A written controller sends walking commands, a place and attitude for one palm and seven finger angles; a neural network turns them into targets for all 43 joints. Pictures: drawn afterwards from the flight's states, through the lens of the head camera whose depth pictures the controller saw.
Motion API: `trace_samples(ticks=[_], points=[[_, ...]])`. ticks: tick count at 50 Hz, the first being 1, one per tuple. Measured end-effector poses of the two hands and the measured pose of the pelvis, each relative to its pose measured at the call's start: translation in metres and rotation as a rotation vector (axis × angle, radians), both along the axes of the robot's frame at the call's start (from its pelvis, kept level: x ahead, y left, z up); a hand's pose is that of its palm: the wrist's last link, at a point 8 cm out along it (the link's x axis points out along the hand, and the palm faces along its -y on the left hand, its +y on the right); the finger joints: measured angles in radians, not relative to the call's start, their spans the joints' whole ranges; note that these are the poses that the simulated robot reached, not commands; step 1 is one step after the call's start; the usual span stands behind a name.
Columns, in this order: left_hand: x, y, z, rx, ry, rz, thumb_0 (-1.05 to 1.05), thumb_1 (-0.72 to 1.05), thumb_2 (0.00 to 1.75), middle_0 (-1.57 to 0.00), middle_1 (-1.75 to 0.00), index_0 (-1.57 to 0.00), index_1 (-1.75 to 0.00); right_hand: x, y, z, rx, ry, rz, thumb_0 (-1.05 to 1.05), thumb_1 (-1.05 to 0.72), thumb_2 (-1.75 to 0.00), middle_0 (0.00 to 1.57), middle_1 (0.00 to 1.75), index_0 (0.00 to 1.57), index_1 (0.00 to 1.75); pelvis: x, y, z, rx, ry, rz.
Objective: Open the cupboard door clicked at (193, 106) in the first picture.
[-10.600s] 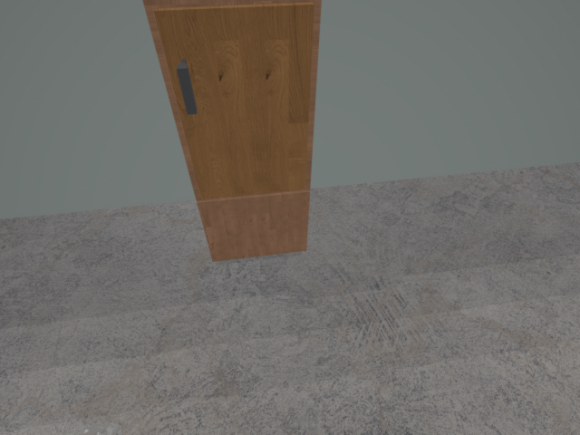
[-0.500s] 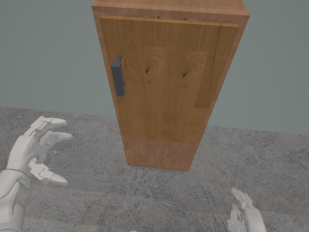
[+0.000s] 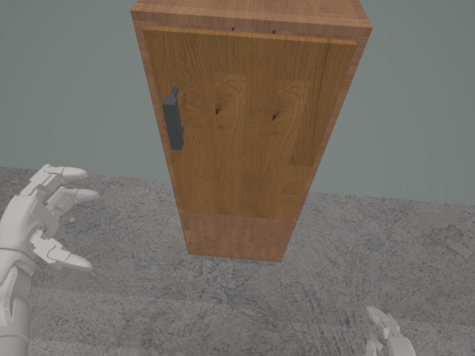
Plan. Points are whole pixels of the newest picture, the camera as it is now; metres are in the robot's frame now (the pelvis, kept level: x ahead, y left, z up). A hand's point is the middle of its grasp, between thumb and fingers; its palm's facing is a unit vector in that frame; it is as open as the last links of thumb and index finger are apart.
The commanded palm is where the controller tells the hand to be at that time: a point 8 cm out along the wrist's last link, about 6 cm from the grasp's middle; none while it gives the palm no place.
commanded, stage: raise the hand with hooked fingers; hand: left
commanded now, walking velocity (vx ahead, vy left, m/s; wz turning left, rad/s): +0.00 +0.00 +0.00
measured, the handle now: (176, 118) +0.55 +0.17 +0.07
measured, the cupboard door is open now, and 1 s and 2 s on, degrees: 0 0 0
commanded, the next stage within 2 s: move the hooked fingers beside the handle in 0.14 s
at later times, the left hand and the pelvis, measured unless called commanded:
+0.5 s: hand (88, 204) +0.32 +0.26 +0.09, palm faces -0.01 -1.00 -0.02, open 14.0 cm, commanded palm +0.30 +0.31 +0.09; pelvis -0.01 -0.01 +0.00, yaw +1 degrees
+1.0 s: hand (109, 169) +0.39 +0.25 +0.08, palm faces -0.03 -1.00 +0.01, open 14.0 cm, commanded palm +0.37 +0.30 +0.08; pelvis +0.00 -0.01 -0.01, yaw -1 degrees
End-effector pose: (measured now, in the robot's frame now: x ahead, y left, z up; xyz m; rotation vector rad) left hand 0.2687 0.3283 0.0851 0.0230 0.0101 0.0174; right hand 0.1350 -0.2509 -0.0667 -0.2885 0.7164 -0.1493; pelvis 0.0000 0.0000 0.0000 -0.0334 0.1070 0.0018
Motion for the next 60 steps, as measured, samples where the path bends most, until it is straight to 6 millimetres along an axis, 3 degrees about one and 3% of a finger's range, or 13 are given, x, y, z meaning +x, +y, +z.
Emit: trace_samples(ticks=[17,22,31,38,53,60], points=[[-0.003,-0.002,0.005,-0.009,0.013,0.014,-0.01,-0.50,0.30,-0.30,-1.20,-0.30,-1.20,0.007,0.001,-0.005,0.028,-0.027,0.019,0.02,-0.90,-0.90,0.20,0.30,0.21,0.30,-0.006,-0.010,-0.001,0.006,-0.007,0.011],[0.014,-0.006,-0.001,-0.006,0.034,0.001,-0.01,-0.50,0.30,-0.30,-1.20,-0.30,-1.20,0.001,-0.007,-0.010,0.003,0.010,0.016,0.02,-0.90,-0.90,0.20,0.30,0.21,0.30,-0.010,-0.013,-0.003,0.004,0.003,0.019],[0.059,-0.019,0.008,-0.014,0.000,-0.042,-0.01,-0.50,0.30,-0.30,-1.20,-0.30,-1.20,-0.024,-0.022,-0.016,-0.008,0.081,-0.052,0.02,-0.90,-0.90,0.20,0.30,0.21,0.30,-0.006,-0.015,-0.004,0.008,0.030,0.000],[0.074,-0.013,0.000,-0.010,0.044,-0.018,-0.01,-0.50,0.30,-0.30,-1.20,-0.30,-1.20,-0.046,-0.029,-0.022,-0.005,0.156,-0.094,0.01,-0.90,-0.90,0.20,0.30,0.20,0.30,-0.002,-0.015,-0.005,0.012,0.053,-0.016],[0.116,-0.020,-0.004,-0.023,0.039,-0.045,-0.01,-0.50,0.30,-0.30,-1.20,-0.30,-1.20,-0.060,-0.025,-0.028,-0.018,0.258,-0.129,0.01,-0.90,-0.90,0.20,0.30,0.21,0.30,0.001,-0.008,-0.008,0.002,0.095,-0.013],[0.134,-0.024,0.003,-0.024,-0.008,-0.044,-0.01,-0.50,0.30,-0.30,-1.20,-0.30,-1.20,-0.069,-0.020,-0.032,-0.012,0.301,-0.141,0.01,-0.90,-0.90,0.20,0.30,0.21,0.30,0.002,-0.004,-0.009,-0.001,0.111,-0.018]])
